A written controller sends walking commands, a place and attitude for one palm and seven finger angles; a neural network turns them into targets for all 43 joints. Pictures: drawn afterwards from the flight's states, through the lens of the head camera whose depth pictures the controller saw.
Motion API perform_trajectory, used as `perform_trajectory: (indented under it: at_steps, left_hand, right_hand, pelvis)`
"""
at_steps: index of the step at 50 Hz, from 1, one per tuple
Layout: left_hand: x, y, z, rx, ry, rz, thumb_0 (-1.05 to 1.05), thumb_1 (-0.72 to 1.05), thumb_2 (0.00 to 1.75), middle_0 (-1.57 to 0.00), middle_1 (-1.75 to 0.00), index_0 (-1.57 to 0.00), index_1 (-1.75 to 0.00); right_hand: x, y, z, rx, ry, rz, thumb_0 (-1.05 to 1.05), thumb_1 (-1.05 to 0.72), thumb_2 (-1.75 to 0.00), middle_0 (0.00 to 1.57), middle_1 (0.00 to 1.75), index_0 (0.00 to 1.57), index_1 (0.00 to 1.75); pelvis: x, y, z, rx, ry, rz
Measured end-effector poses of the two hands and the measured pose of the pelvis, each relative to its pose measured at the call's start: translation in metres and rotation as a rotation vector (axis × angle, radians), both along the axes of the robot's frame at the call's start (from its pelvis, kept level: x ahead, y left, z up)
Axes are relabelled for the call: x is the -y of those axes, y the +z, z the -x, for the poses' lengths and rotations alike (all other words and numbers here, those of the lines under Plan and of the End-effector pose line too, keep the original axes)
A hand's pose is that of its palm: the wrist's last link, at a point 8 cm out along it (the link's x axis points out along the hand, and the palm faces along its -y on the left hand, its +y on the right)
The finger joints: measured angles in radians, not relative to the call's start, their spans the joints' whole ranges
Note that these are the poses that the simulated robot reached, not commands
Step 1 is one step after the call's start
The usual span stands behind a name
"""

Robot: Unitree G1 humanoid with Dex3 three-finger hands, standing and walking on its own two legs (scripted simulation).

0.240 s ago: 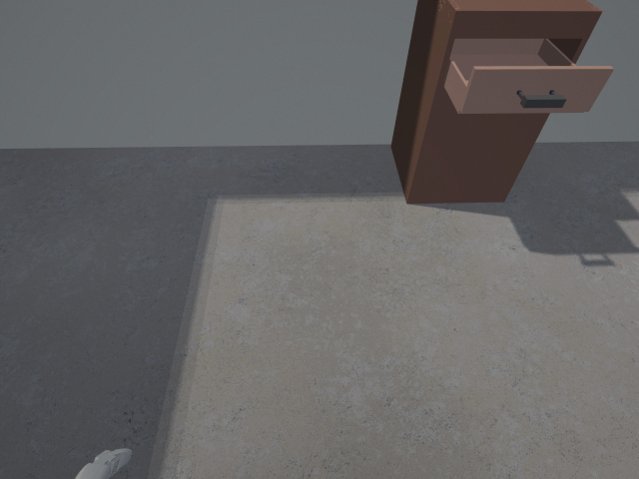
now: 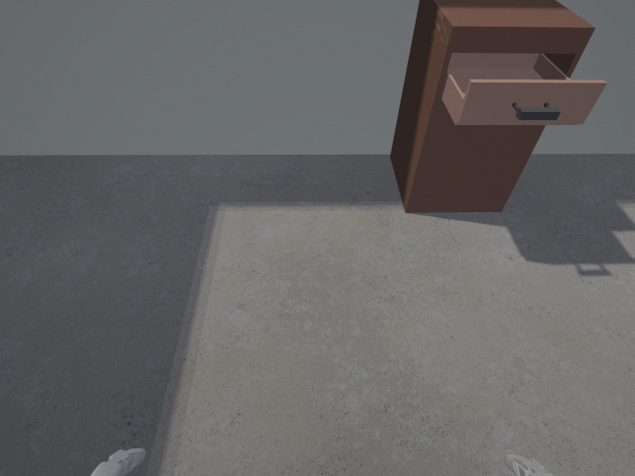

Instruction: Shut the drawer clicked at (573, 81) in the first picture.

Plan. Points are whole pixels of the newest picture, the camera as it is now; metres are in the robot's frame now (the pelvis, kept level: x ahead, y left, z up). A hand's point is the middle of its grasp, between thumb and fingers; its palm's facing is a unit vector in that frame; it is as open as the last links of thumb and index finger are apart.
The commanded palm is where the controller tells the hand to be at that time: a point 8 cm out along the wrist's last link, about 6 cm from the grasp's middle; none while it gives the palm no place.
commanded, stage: stand and wait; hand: left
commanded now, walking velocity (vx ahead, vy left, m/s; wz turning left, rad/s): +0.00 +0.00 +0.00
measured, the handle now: (534, 109) +1.17 -0.61 -0.11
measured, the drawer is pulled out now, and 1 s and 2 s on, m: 0.20 0.20 0.20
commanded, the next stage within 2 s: look at it before walking up in 0.86 s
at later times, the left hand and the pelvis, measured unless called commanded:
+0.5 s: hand out of the picture +0.05 +0.24 -0.15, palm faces -0.02 -0.94 -0.35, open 7.4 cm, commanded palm none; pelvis -0.03 -0.01 +0.01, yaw +0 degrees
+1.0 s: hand out of the picture +0.04 +0.23 -0.15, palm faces -0.04 -0.94 -0.33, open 7.3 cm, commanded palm none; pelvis -0.03 -0.01 +0.01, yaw -1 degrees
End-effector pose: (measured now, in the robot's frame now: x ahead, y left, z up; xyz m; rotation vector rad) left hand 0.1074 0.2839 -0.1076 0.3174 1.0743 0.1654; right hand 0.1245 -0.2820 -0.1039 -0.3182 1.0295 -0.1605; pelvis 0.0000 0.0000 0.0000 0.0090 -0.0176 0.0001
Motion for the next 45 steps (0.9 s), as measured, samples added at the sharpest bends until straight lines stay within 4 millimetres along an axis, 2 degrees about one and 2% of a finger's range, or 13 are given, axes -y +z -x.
perform_trajectory:
  at_steps: [5,13,19,30,45]
  left_hand:
    - [0.001,-0.003,0.018,-0.039,0.017,0.0,0.0,0.91,0.89,-0.21,-0.3,-0.21,-0.3]
    - [-0.002,-0.004,0.048,-0.107,0.043,-0.011,0.0,0.91,0.89,-0.2,-0.3,-0.21,-0.3]
    - [-0.002,-0.003,0.062,-0.132,0.049,-0.018,0.0,0.91,0.89,-0.2,-0.3,-0.21,-0.3]
    - [0.004,-0.001,0.067,-0.121,0.039,-0.017,0.0,0.91,0.89,-0.2,-0.3,-0.21,-0.3]
    - [0.01,-0.004,0.069,-0.13,0.025,-0.003,0.0,0.91,0.89,-0.2,-0.3,-0.21,-0.3]
  right_hand:
    - [0.005,-0.001,0.012,-0.032,-0.008,0.005,0.01,-0.9,-0.9,0.2,0.3,0.21,0.3]
    - [0.018,-0.006,0.044,-0.111,-0.035,0.016,0.01,-0.9,-0.9,0.2,0.3,0.2,0.3]
    - [0.023,-0.009,0.067,-0.154,-0.052,0.016,0.01,-0.9,-0.9,0.2,0.3,0.2,0.3]
    - [0.026,-0.012,0.091,-0.183,-0.066,0.003,0.01,-0.9,-0.9,0.2,0.3,0.2,0.3]
    - [0.028,-0.012,0.104,-0.206,-0.08,0.002,0.01,-0.9,-0.9,0.2,0.3,0.2,0.3]
  pelvis:
    - [0.003,0.002,0.004,0.004,0.001,0.0]
    - [0.008,0.004,0.012,0.013,0.002,0.001]
    - [0.01,0.005,0.019,0.019,0.001,0.002]
    - [0.014,0.007,0.031,0.023,-0.002,0.001]
    - [0.016,0.007,0.035,0.013,-0.007,0.004]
